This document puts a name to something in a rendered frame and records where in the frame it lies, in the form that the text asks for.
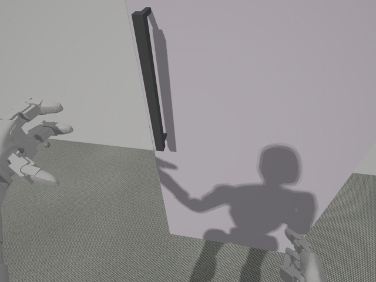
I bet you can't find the handle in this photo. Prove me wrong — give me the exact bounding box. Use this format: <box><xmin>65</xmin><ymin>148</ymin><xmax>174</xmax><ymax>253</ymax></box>
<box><xmin>132</xmin><ymin>7</ymin><xmax>167</xmax><ymax>151</ymax></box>

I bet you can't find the robot left forearm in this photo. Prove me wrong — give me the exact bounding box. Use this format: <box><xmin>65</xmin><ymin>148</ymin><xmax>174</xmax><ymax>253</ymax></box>
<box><xmin>0</xmin><ymin>167</ymin><xmax>13</xmax><ymax>282</ymax></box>

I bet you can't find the robot right hand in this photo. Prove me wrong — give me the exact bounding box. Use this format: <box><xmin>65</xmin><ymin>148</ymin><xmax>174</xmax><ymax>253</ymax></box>
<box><xmin>280</xmin><ymin>228</ymin><xmax>327</xmax><ymax>282</ymax></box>

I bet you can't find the robot left hand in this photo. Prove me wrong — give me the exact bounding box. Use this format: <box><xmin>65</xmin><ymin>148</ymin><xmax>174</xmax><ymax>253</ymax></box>
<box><xmin>0</xmin><ymin>97</ymin><xmax>73</xmax><ymax>187</ymax></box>

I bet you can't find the fridge door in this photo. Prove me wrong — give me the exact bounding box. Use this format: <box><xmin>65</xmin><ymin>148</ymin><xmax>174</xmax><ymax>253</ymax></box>
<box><xmin>125</xmin><ymin>0</ymin><xmax>376</xmax><ymax>253</ymax></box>

